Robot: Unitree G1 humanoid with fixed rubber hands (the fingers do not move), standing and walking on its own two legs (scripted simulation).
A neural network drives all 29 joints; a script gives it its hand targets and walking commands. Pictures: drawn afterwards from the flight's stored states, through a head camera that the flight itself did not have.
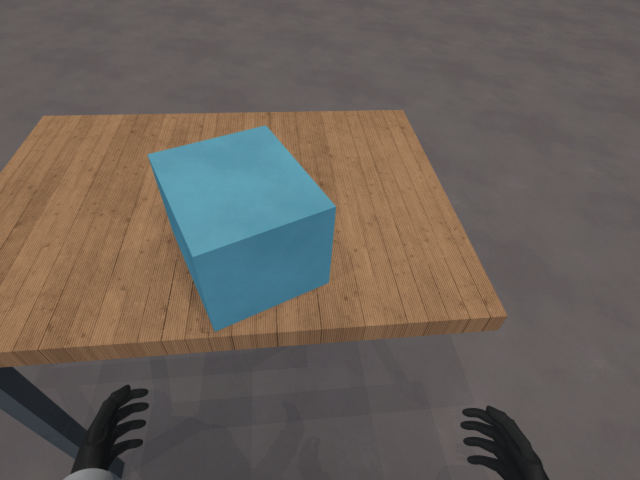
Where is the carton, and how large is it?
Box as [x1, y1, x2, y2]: [147, 125, 335, 331]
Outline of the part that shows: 265,125 147,154 172,230 215,331 328,282 335,206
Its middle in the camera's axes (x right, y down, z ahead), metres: -0.11 -0.02 +0.58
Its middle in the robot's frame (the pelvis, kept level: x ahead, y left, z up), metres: +0.46 +0.14 +0.07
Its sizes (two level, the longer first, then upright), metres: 0.217 0.183 0.158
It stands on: a table, 0.77 m high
